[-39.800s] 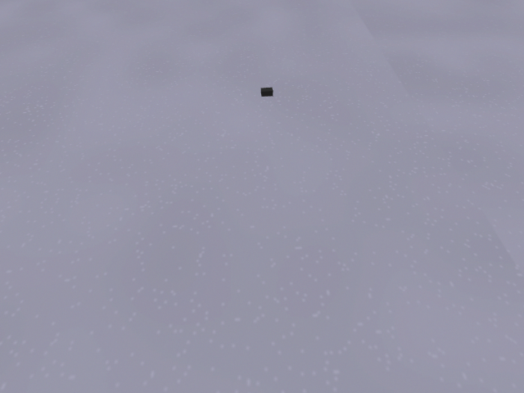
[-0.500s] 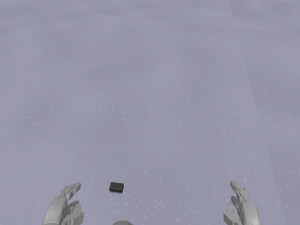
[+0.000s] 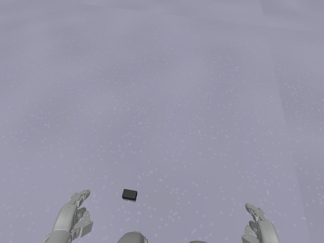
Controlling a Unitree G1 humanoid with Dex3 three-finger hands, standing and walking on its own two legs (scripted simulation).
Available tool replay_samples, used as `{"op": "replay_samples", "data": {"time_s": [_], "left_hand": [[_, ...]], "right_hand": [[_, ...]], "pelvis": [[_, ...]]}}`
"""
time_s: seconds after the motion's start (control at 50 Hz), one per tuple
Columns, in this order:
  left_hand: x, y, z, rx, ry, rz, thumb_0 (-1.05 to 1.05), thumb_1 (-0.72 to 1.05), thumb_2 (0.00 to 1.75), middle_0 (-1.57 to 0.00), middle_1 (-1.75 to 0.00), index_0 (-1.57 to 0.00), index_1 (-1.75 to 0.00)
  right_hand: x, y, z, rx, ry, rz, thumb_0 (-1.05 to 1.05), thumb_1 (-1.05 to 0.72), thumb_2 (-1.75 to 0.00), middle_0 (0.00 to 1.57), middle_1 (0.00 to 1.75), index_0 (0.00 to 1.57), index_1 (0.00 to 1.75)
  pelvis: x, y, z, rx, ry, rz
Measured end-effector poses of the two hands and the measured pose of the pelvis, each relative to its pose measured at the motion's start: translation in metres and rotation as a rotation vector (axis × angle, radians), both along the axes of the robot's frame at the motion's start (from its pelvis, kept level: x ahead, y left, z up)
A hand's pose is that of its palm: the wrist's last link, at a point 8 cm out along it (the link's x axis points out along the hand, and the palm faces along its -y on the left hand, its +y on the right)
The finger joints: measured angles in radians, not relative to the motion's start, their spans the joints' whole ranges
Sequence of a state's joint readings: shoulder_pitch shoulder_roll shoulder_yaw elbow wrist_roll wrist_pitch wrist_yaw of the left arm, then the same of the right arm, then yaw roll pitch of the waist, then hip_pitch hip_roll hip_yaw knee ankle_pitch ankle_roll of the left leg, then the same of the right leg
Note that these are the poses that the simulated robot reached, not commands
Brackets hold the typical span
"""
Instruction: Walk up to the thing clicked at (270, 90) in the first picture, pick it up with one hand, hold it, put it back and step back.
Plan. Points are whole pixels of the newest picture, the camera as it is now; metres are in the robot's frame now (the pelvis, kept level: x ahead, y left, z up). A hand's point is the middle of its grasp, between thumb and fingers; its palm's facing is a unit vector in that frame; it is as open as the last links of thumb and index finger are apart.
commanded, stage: stand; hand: left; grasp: from above
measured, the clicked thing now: (129, 194) +0.46 +0.20 -0.70
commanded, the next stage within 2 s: none
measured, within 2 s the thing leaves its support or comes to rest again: neither
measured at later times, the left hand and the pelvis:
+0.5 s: hand out of the picture +0.05 +0.25 -0.11, palm faces +0.04 -0.95 -0.31, open 7.4 cm; pelvis +0.00 +0.02 +0.05, yaw +0 degrees
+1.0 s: hand out of the picture +0.04 +0.25 -0.10, palm faces +0.02 -0.94 -0.34, open 7.3 cm; pelvis -0.01 +0.01 +0.06, yaw +0 degrees
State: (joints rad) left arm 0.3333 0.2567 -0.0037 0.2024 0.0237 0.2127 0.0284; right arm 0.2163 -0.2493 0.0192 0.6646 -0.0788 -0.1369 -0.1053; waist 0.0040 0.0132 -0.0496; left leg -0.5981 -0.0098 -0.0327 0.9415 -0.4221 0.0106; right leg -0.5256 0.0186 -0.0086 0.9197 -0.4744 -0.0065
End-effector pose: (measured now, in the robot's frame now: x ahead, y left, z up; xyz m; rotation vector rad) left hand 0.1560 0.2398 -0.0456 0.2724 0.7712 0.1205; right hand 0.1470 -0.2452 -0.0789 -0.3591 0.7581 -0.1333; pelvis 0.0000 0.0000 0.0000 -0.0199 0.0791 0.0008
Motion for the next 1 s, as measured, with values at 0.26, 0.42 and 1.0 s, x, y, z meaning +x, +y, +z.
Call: {"op": "replay_samples", "data": {"time_s": [0.26, 0.42, 1.0], "left_hand": [[-0.067, 0.047, -0.032, 0.037, 0.296, 0.12, 0.01, 0.91, 0.9, -0.2, -0.3, -0.2, -0.3], [-0.105, 0.052, -0.035, 0.01, 0.437, 0.166, 0.01, 0.91, 0.9, -0.2, -0.3, -0.2, -0.3], [-0.123, 0.05, -0.021, 0.045, 0.489, 0.175, 0.0, 0.91, 0.9, -0.2, -0.3, -0.2, -0.3]], "right_hand": [[-0.054, -0.022, 0.004, 0.017, 0.312, -0.106, 0.01, -0.91, -0.9, 0.2, 0.3, 0.2, 0.3], [-0.076, -0.011, 0.007, 0.033, 0.399, -0.15, 0.01, -0.91, -0.9, 0.2, 0.3, 0.2, 0.3], [-0.095, -0.034, 0.007, 0.05, 0.458, -0.181, 0.0, -0.91, -0.9, 0.2, 0.3, 0.2, 0.3]], "pelvis": [[0.004, 0.01, 0.033, 0.012, -0.105, -0.001], [0.005, 0.019, 0.048, 0.014, -0.14, -0.005], [-0.005, 0.006, 0.057, 0.017, -0.161, 0.005]]}}
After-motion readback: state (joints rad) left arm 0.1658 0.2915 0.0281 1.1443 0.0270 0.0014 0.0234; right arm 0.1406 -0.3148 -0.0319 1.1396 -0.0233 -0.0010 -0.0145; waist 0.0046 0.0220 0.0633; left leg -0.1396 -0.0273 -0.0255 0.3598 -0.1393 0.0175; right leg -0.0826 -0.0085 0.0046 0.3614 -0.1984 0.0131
